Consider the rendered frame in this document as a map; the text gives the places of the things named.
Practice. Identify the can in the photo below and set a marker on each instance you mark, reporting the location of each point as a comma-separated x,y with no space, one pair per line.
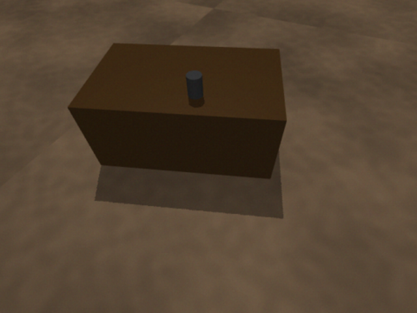
194,82

